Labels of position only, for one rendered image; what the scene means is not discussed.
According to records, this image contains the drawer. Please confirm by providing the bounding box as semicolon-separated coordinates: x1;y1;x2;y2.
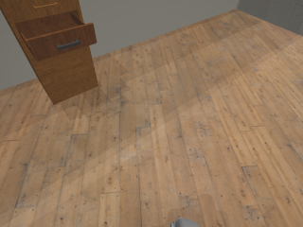
14;11;97;61

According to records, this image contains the handle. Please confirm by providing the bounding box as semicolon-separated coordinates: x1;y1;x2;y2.
34;3;59;11
55;38;80;51

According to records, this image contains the cabinet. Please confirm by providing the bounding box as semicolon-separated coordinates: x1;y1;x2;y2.
0;0;98;105

